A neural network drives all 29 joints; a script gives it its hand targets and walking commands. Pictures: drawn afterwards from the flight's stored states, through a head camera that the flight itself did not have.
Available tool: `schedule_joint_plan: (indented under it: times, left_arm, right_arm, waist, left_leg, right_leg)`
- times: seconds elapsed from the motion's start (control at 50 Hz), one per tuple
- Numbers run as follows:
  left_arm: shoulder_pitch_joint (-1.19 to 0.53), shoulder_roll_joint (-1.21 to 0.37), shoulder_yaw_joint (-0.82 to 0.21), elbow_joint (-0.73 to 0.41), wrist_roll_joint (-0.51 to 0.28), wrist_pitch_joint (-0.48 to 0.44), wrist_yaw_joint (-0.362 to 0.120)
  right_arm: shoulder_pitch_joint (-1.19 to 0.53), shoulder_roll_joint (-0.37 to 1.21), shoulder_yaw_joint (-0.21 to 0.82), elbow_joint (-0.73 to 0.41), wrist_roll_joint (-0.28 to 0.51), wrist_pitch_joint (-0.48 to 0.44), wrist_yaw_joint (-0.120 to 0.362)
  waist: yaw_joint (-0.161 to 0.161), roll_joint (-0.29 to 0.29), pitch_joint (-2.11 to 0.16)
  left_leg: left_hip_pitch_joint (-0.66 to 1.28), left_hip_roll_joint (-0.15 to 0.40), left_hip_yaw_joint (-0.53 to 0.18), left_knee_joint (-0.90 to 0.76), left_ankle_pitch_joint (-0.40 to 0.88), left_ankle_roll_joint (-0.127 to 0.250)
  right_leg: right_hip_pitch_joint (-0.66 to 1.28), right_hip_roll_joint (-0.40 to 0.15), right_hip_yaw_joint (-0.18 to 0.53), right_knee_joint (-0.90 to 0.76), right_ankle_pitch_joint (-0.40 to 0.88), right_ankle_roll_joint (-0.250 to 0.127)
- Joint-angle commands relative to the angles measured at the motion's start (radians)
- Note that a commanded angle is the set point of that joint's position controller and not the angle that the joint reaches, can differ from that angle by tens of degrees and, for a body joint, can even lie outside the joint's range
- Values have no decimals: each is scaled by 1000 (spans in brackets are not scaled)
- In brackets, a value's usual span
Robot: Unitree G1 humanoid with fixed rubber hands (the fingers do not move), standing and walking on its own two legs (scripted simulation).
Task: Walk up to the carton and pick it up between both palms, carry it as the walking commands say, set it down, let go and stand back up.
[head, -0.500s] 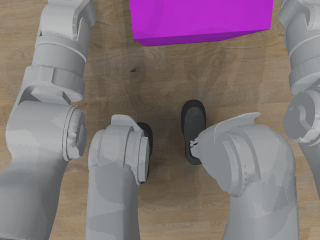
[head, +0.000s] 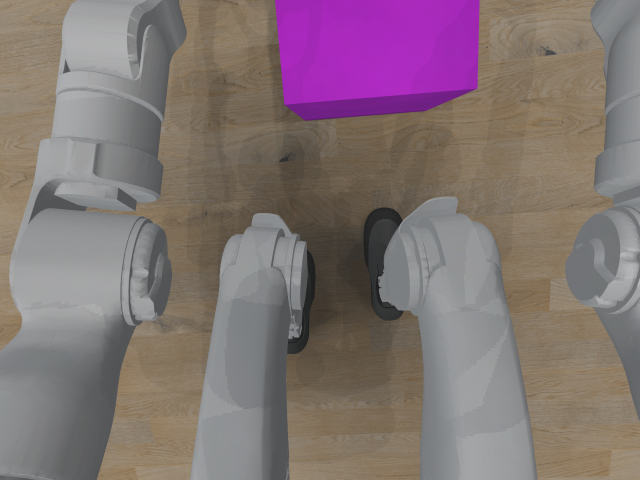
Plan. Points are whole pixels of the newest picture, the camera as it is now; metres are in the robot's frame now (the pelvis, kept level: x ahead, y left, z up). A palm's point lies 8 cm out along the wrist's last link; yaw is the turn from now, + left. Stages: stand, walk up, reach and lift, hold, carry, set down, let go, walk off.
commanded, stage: set down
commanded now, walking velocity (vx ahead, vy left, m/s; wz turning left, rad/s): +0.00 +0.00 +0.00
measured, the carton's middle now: (366, 23) +0.56 -0.06 -0.32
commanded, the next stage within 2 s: let go in 0.80 s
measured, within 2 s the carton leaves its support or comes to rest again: neither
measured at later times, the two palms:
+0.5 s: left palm out of the picture +0.58 +0.13 +0.04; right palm out of the picture +0.55 -0.26 +0.02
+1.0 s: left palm out of the picture +0.54 +0.15 +0.09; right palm out of the picture +0.51 -0.27 +0.08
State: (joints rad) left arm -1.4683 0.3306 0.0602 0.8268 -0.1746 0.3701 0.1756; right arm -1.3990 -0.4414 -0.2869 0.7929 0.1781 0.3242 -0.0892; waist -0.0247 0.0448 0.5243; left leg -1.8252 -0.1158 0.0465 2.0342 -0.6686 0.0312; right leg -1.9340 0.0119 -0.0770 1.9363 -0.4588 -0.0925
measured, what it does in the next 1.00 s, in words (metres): rises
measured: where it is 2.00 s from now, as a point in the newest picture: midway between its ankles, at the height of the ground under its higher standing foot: (339, 300)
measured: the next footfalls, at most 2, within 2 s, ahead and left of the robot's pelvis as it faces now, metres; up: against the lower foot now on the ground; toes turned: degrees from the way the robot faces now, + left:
none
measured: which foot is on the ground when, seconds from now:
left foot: down 0.00-1.00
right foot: down 0.00-1.00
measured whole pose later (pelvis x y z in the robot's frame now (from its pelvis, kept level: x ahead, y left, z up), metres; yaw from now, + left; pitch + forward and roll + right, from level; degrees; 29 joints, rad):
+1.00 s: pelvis +0.02 +0.00 +0.21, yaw -2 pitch +22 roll +4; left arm -1.20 0.31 0.15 0.74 -0.16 0.36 0.11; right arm -1.18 -0.43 -0.28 0.73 0.09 0.34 -0.01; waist -0.02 0.02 0.52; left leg -1.14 -0.12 0.04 1.19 -0.43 0.03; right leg -1.25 0.05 0.04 1.16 -0.28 -0.05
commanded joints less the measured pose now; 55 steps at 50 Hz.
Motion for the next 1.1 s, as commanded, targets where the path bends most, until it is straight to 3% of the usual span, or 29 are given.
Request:
schedule_joint_plan:
  times: [0.0,0.04,0.08,0.18,0.2,0.22,0.24,0.28,0.32,0.34,0.36,0.4,0.44,0.54,0.62,0.66,0.68,0.72,0.74,0.76,0.8,0.82,0.84,0.86,0.92,1.0,1.04,1.06,1.08]
  left_arm:
    - [-354,208,62,-308,-37,2,-15]
    - [-374,203,59,-282,-29,4,-20]
    - [-372,210,88,-293,-12,0,-20]
    - [-407,223,62,-428,-36,24,-13]
    - [-389,222,69,-387,-28,32,-14]
    - [-384,211,63,-391,-37,40,-13]
    - [-372,229,73,-396,-32,43,-15]
    - [-350,205,70,-365,-31,54,-17]
    - [-326,206,92,-379,-17,53,-20]
    - [-341,210,87,-387,-21,55,-22]
    - [-323,215,97,-376,-22,54,-24]
    - [-317,217,88,-416,-24,65,-24]
    - [-287,214,101,-377,-14,63,-29]
    - [-247,217,122,-375,-4,50,-42]
    - [-237,220,124,-381,2,34,-54]
    - [-207,188,121,-249,29,20,-69]
    - [-162,158,140,-163,51,1,-80]
    - [-147,150,170,-120,82,-32,-93]
    - [-158,164,176,-165,80,-44,-93]
    - [-145,167,172,-156,81,-53,-94]
    - [-84,127,134,-109,101,-47,-95]
    - [-25,125,147,-95,114,-50,-95]
    - [21,123,149,-105,124,-53,-91]
    - [60,111,130,-183,114,-55,-80]
    - [216,100,99,-374,129,-46,-46]
    - [269,97,69,-722,91,-37,-20]
    - [434,68,64,-718,96,-16,-30]
    - [448,63,59,-779,89,-22,-36]
    - [484,64,72,-778,94,-22,-39]
  right_arm:
    - [-351,-238,41,-231,-15,22,6]
    - [-352,-232,29,-180,-25,25,12]
    - [-349,-223,43,-171,-30,25,18]
    - [-368,-264,35,-287,-13,43,16]
    - [-353,-268,37,-268,-19,48,21]
    - [-373,-284,36,-293,-20,51,19]
    - [-350,-268,43,-280,-12,58,21]
    - [-343,-276,29,-253,-21,65,25]
    - [-325,-255,46,-246,-23,69,28]
    - [-323,-260,36,-253,-23,69,27]
    - [-338,-259,55,-296,-11,69,28]
    - [-322,-276,37,-298,-14,78,26]
    - [-302,-258,41,-267,-23,77,25]
    - [-312,-248,65,-337,-12,70,31]
    - [-290,-223,83,-318,-16,63,35]
    - [-228,-179,71,-123,-48,50,45]
    - [-229,-141,92,-75,-62,34,58]
    - [-249,-131,73,-66,-98,-2,62]
    - [-287,-147,57,-158,-97,-20,57]
    - [-278,-139,59,-164,-95,-33,55]
    - [-227,-144,48,-85,-116,-36,65]
    - [-189,-137,58,-88,-119,-37,72]
    - [-164,-132,68,-125,-122,-43,75]
    - [-105,-139,64,-166,-132,-44,79]
    - [92,-161,87,-267,-160,-31,95]
    - [200,-159,154,-539,-108,3,118]
    - [364,-147,164,-546,-95,18,129]
    - [419,-139,161,-564,-83,21,134]
    - [454,-137,153,-561,-90,22,137]
  waist:
    - [-122,-150,-1951]
    - [-128,-137,-1888]
    - [-111,-153,-1919]
    - [-133,-149,-2113]
    - [-121,-148,-2081]
    - [-140,-152,-2116]
    - [-124,-157,-2100]
    - [-128,-148,-2079]
    - [-92,-164,-2080]
    - [-117,-168,-2079]
    - [-92,-188,-2104]
    - [-106,-189,-2153]
    - [-90,-177,-2087]
    - [-54,-247,-2111]
    - [-35,-233,-2089]
    - [-45,-210,-1889]
    - [-17,-214,-1789]
    - [-22,-233,-1763]
    - [-27,-231,-1866]
    - [-34,-231,-1906]
    - [-50,-167,-1902]
    - [-34,-166,-1908]
    - [-27,-170,-1960]
    - [-49,-167,-2075]
    - [-45,-126,-2221]
    - [-43,-138,-2236]
    - [-43,-138,-2123]
    - [-42,-127,-2051]
    - [-45,-155,-1974]
  left_leg:
    - [241,7,-43,-374,221,5]
    - [263,12,-48,-408,213,0]
    - [289,10,-45,-432,217,0]
    - [470,8,-61,-515,286,-5]
    - [464,7,-57,-526,278,-5]
    - [490,9,-61,-541,282,-5]
    - [512,10,-63,-562,291,-3]
    - [533,12,-58,-590,282,-9]
    - [538,8,-52,-636,293,-14]
    - [546,10,-60,-656,279,-10]
    - [542,6,-47,-662,282,-8]
    - [580,11,-59,-714,298,-11]
    - [589,8,-59,-753,308,-14]
    - [585,3,-52,-845,293,-9]
    - [631,9,-57,-928,310,-11]
    - [575,23,-68,-967,270,-17]
    - [535,22,-66,-976,256,-16]
    - [502,18,-68,-983,242,-19]
    - [536,11,-70,-987,277,-20]
    - [552,10,-73,-986,318,-20]
    - [613,19,-76,-1013,352,-31]
    - [626,17,-71,-1017,368,-29]
    - [653,15,-73,-1020,412,-26]
    - [739,15,-83,-1020,484,-30]
    - [927,25,-87,-1039,606,-41]
    - [1038,25,-81,-1062,617,-30]
    - [1047,29,-76,-1096,560,-24]
    - [1059,36,-87,-1117,545,-21]
    - [1051,39,-84,-1132,509,-22]
  right_leg:
    - [1212,15,161,-238,446,55]
    - [1151,17,147,-269,402,56]
    - [1191,19,152,-300,409,52]
    - [1318,28,132,-364,476,53]
    - [1316,25,137,-384,467,51]
    - [1322,26,129,-396,463,52]
    - [1315,25,126,-415,464,54]
    - [1306,25,117,-443,436,53]
    - [1375,26,125,-484,469,52]
    - [1390,28,123,-501,463,54]
    - [1444,22,137,-518,475,55]
    - [1488,26,127,-542,514,58]
    - [1492,24,131,-581,522,60]
    - [1681,17,162,-667,579,66]
    - [1771,9,187,-745,602,70]
    - [1654,4,168,-777,552,66]
    - [1649,-4,190,-803,535,62]
    - [1670,-10,207,-818,520,68]
    - [1753,-11,213,-816,583,70]
    - [1806,-15,220,-812,650,75]
    - [1755,-2,172,-808,673,74]
    - [1796,-2,183,-821,693,73]
    - [1828,-1,179,-813,747,77]
    - [1873,8,160,-795,820,76]
    - [1961,19,149,-803,895,69]
    - [1999,31,158,-841,870,65]
    - [1985,21,164,-880,814,62]
    - [1957,18,173,-903,780,61]
    - [1935,20,167,-934,724,64]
